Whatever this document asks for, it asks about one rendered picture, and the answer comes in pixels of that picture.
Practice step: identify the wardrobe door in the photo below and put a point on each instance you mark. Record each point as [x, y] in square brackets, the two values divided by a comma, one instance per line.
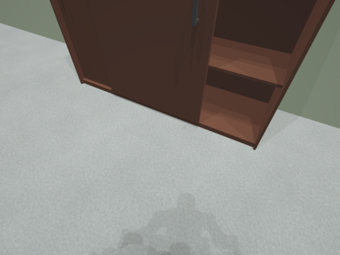
[81, 26]
[153, 54]

